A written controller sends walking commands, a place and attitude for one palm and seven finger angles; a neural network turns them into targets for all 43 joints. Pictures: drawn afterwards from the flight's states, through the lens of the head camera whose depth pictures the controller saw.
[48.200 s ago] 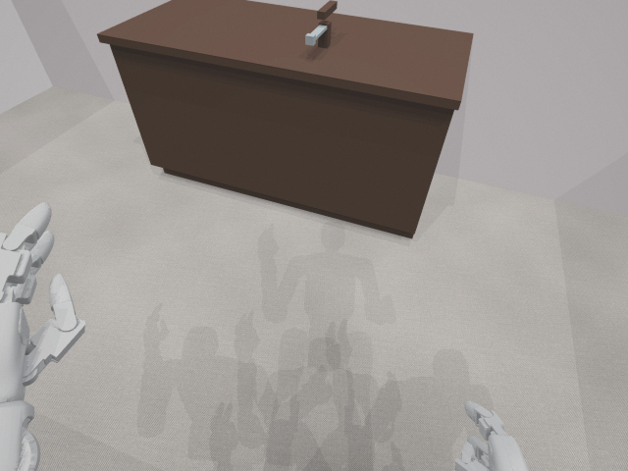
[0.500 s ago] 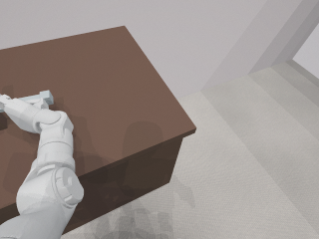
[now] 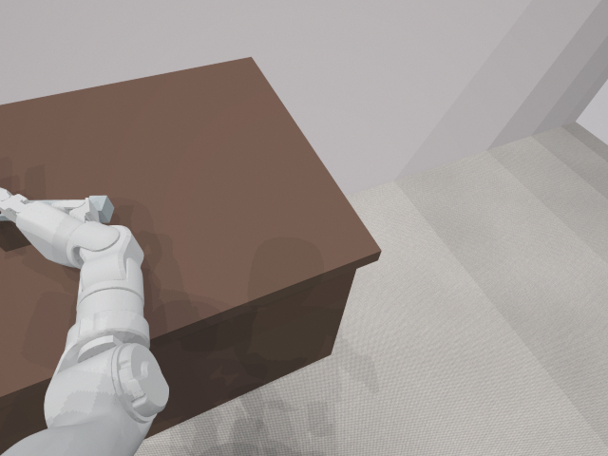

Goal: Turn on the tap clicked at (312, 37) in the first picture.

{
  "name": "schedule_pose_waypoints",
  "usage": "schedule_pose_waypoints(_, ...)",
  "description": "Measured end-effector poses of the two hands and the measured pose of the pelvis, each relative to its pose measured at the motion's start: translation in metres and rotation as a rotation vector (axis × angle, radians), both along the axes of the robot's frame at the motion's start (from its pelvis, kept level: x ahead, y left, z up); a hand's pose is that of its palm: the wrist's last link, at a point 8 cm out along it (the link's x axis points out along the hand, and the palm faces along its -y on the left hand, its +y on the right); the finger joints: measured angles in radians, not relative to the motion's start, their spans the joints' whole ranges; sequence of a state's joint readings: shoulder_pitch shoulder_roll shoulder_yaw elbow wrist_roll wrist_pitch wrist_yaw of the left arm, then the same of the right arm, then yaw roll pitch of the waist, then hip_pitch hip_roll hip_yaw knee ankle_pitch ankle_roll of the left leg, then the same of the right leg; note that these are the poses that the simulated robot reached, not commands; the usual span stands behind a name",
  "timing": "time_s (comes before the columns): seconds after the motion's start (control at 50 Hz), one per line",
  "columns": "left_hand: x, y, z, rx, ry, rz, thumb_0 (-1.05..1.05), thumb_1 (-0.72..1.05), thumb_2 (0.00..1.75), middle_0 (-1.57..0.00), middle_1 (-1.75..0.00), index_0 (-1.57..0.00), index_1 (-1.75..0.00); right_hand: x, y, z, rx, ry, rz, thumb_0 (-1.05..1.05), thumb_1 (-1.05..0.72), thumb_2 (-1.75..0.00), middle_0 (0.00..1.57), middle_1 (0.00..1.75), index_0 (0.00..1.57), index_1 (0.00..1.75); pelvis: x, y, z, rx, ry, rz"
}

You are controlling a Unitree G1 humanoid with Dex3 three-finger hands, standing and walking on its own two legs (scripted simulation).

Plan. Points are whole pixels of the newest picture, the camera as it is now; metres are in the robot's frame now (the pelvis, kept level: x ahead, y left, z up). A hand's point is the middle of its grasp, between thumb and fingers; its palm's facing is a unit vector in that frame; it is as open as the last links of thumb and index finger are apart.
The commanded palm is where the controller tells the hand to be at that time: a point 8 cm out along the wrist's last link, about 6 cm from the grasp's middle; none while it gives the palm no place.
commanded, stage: draw the hand back beside the body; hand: left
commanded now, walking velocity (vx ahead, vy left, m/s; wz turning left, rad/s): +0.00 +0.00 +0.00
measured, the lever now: (99, 209) +0.46 +0.27 +0.05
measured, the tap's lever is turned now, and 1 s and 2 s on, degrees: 69 51 51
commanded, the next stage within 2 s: step back with the hand held close in 1.56 s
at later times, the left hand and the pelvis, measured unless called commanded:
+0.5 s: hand (28, 220) +0.35 +0.26 +0.17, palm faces +0.47 -0.86 -0.21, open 7.7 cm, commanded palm +0.31 +0.28 +0.16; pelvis +0.00 +0.01 +0.03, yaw -1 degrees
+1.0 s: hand out of the picture +0.25 +0.26 +0.18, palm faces +0.39 -0.88 -0.28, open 7.5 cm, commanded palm +0.20 +0.29 +0.19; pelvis -0.01 +0.02 +0.04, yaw -1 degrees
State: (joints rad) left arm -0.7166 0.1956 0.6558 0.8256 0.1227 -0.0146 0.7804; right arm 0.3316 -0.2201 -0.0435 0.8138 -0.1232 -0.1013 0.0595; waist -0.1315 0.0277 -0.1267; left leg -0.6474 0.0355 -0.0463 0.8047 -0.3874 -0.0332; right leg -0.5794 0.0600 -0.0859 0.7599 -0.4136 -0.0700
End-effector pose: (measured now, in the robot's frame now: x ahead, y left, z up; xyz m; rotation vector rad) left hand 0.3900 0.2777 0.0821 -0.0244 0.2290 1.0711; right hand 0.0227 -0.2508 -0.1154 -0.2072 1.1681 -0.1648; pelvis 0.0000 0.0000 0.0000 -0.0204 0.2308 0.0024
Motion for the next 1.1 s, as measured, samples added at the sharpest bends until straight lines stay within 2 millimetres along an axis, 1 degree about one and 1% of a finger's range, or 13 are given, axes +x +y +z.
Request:
schedule_pose_waypoints(0.12, -0.002, 0.000, 0.000, 0.000, -0.005, -0.012, 0.01, 0.91, 0.90, -0.27, -0.23, -0.15, -0.15, 0.004, -0.002, 0.000, -0.006, -0.016, 0.003, 0.00, -0.91, -0.90, 0.20, 0.30, 0.20, 0.30, -0.002, -0.001, -0.001, 0.002, -0.006, 0.000)
schedule_pose_waypoints(0.2, -0.010, 0.005, 0.002, -0.030, -0.015, -0.147, 0.01, 0.91, 0.90, -0.18, -0.18, -0.15, -0.15, 0.008, -0.003, 0.006, -0.015, -0.050, -0.046, 0.00, -0.91, -0.90, 0.20, 0.30, 0.20, 0.30, -0.001, -0.001, 0.005, 0.005, -0.040, -0.020)
schedule_pose_waypoints(0.34, -0.050, 0.017, 0.002, 0.024, 0.013, -0.378, 0.01, 0.90, 0.90, -0.13, -0.16, -0.16, -0.16, 0.028, -0.003, 0.020, -0.021, -0.159, -0.070, 0.01, -0.91, -0.90, 0.20, 0.30, 0.20, 0.30, 0.002, 0.004, 0.015, 0.010, -0.106, -0.043)
schedule_pose_waypoints(0.38, -0.063, 0.022, 0.007, 0.061, 0.037, -0.440, 0.02, 0.90, 0.90, -0.13, -0.16, -0.16, -0.17, 0.038, -0.002, 0.025, -0.011, -0.201, -0.069, 0.01, -0.91, -0.90, 0.20, 0.30, 0.20, 0.30, 0.003, 0.006, 0.019, 0.014, -0.133, -0.042)
schedule_pose_waypoints(0.42, -0.073, 0.025, 0.030, 0.142, -0.006, -0.497, 0.02, 0.90, 0.90, -0.14, -0.16, -0.16, -0.17, 0.049, 0.000, 0.030, -0.007, -0.242, -0.052, 0.01, -0.91, -0.90, 0.20, 0.30, 0.20, 0.30, 0.003, 0.008, 0.023, 0.017, -0.159, -0.037)
schedule_pose_waypoints(0.5, -0.084, 0.023, 0.093, 0.327, -0.160, -0.605, 0.02, 0.90, 0.90, -0.15, -0.18, -0.16, -0.19, 0.077, 0.005, 0.038, 0.004, -0.303, 0.005, 0.01, -0.91, -0.90, 0.20, 0.30, 0.20, 0.30, 0.000, 0.011, 0.028, 0.021, -0.209, -0.020)
schedule_pose_waypoints(0.56, -0.088, 0.018, 0.114, 0.384, -0.204, -0.682, 0.02, 0.90, 0.90, -0.16, -0.19, -0.17, -0.19, 0.098, 0.012, 0.045, 0.024, -0.342, 0.029, 0.01, -0.91, -0.90, 0.20, 0.30, 0.20, 0.30, -0.004, 0.012, 0.031, 0.022, -0.236, -0.015)
schedule_pose_waypoints(0.6, -0.092, 0.013, 0.113, 0.375, -0.193, -0.730, 0.01, 0.90, 0.90, -0.16, -0.20, -0.17, -0.20, 0.110, 0.017, 0.051, 0.040, -0.373, 0.030, 0.01, -0.91, -0.90, 0.20, 0.30, 0.20, 0.30, -0.006, 0.013, 0.032, 0.021, -0.252, -0.018)
schedule_pose_waypoints(0.66, -0.104, 0.006, 0.097, 0.331, -0.148, -0.783, 0.01, 0.90, 0.90, -0.17, -0.21, -0.17, -0.21, 0.123, 0.025, 0.060, 0.058, -0.419, 0.030, 0.01, -0.91, -0.90, 0.20, 0.30, 0.20, 0.30, -0.008, 0.014, 0.034, 0.020, -0.273, -0.025)
schedule_pose_waypoints(0.72, -0.120, 0.004, 0.082, 0.294, -0.116, -0.796, 0.01, 0.90, 0.90, -0.18, -0.22, -0.18, -0.22, 0.129, 0.031, 0.067, 0.061, -0.451, 0.040, 0.01, -0.91, -0.90, 0.20, 0.30, 0.20, 0.30, -0.009, 0.015, 0.036, 0.019, -0.289, -0.031)
schedule_pose_waypoints(0.76, -0.132, 0.007, 0.079, 0.293, -0.111, -0.782, 0.01, 0.89, 0.90, -0.19, -0.23, -0.18, -0.23, 0.131, 0.035, 0.069, 0.057, -0.460, 0.052, 0.01, -0.91, -0.90, 0.20, 0.30, 0.20, 0.30, -0.010, 0.015, 0.036, 0.018, -0.299, -0.031)
schedule_pose_waypoints(0.92, -0.169, 0.025, 0.102, 0.386, -0.165, -0.704, 0.02, 0.89, 0.90, -0.20, -0.25, -0.19, -0.25, 0.128, 0.044, 0.065, 0.054, -0.433, 0.102, 0.01, -0.91, -0.90, 0.20, 0.30, 0.20, 0.30, -0.012, 0.016, 0.038, 0.016, -0.320, -0.019)
schedule_pose_waypoints(1.1, -0.197, 0.016, 0.111, 0.442, -0.168, -0.749, 0.02, 0.89, 0.90, -0.20, -0.28, -0.20, -0.28, 0.127, 0.045, 0.063, 0.061, -0.436, 0.089, 0.01, -0.91, -0.90, 0.20, 0.30, 0.20, 0.30, -0.009, 0.019, 0.039, 0.017, -0.322, -0.024)
